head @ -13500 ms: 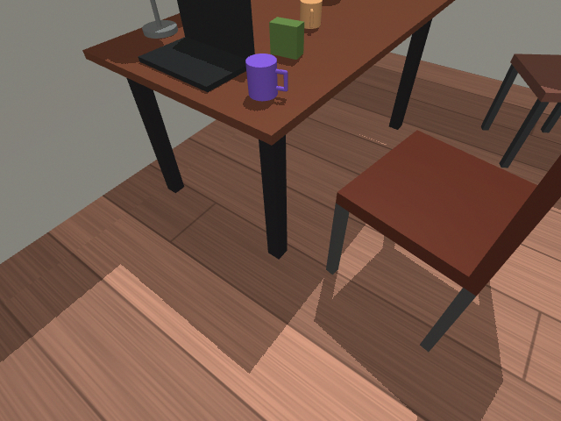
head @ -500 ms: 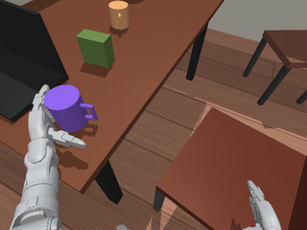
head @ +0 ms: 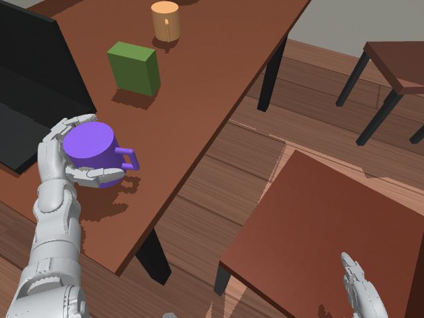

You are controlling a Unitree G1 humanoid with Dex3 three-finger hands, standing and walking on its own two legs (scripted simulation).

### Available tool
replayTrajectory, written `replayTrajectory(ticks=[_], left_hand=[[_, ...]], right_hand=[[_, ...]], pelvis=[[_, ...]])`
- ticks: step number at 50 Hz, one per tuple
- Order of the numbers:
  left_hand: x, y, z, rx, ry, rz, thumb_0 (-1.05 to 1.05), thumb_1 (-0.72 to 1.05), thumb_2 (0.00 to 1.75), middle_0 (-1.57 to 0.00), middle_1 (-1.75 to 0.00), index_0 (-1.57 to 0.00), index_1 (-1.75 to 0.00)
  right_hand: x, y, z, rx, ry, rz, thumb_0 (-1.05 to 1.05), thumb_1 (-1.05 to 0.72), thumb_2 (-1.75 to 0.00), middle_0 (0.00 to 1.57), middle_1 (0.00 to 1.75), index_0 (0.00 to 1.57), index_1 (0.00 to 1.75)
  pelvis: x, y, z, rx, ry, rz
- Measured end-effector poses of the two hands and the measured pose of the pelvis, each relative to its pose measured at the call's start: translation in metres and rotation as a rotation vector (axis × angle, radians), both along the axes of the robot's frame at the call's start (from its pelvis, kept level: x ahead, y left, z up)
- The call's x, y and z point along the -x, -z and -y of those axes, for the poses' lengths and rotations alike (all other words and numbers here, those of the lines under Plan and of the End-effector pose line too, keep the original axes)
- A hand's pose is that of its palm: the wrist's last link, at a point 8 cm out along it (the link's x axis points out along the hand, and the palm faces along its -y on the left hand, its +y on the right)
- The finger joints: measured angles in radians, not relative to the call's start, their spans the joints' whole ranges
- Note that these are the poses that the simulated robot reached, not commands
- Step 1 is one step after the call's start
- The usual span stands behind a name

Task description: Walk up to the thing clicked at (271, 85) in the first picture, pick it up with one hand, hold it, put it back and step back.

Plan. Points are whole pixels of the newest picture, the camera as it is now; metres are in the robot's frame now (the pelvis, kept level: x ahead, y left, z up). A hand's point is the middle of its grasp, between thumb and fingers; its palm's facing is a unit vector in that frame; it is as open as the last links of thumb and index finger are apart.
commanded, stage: close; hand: left
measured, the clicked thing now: (106, 156) +0.43 +0.20 +0.06
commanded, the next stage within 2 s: settle in 0.14 s
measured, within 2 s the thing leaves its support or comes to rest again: leaves its support in 0.56 s
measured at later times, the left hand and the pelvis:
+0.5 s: hand (94, 160) +0.41 +0.22 +0.08, palm faces +0.22 -0.98 +0.00, open 11.5 cm; pelvis +0.00 +0.00 +0.00, yaw +0 degrees
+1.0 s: hand (88, 149) +0.40 +0.21 +0.12, palm faces +0.22 -0.98 +0.00, open 11.6 cm; pelvis -0.01 -0.01 +0.01, yaw +0 degrees
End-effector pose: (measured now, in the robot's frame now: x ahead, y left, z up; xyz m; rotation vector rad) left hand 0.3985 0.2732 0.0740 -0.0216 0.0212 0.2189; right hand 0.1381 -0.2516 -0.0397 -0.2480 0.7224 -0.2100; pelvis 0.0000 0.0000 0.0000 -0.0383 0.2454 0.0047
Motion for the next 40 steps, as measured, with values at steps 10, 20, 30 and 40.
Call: replayTrajectory(ticks=[10, 20, 30, 40], left_hand=[[0.005, 0.000, 0.002, 0.001, -0.009, 0.032, -0.01, -0.52, 0.68, -0.69, -0.74, -0.72, -0.73], [0.011, -0.002, 0.004, -0.019, -0.006, 0.002, -0.01, -0.50, 1.00, -0.64, -0.84, -0.67, -0.84], [0.024, -0.010, 0.012, -0.014, -0.005, -0.013, -0.01, -0.55, 1.06, -0.63, -0.89, -0.66, -0.89], [0.025, -0.043, 0.012, -0.029, -0.008, 0.007, -0.01, -0.56, 1.06, -0.63, -0.89, -0.66, -0.89]], right_hand=[[-0.007, 0.003, -0.003, -0.010, -0.013, -0.017, -0.01, 0.49, -0.05, 0.05, 0.05, 0.06, 0.05], [0.000, 0.009, 0.002, -0.029, 0.024, -0.050, -0.01, 0.48, -0.06, 0.05, 0.05, 0.06, 0.05], [-0.010, -0.001, 0.009, -0.012, 0.034, -0.003, -0.01, 0.47, -0.07, 0.05, 0.05, 0.06, 0.05], [0.000, 0.003, 0.017, -0.018, 0.070, -0.011, -0.01, 0.48, -0.07, 0.05, 0.05, 0.06, 0.05]], pelvis=[[-0.003, 0.001, 0.002, -0.004, -0.003, -0.005], [-0.004, 0.000, 0.002, -0.005, 0.003, 0.008], [-0.004, -0.005, 0.005, -0.013, -0.002, 0.046], [0.003, -0.010, 0.008, -0.016, -0.004, 0.086]])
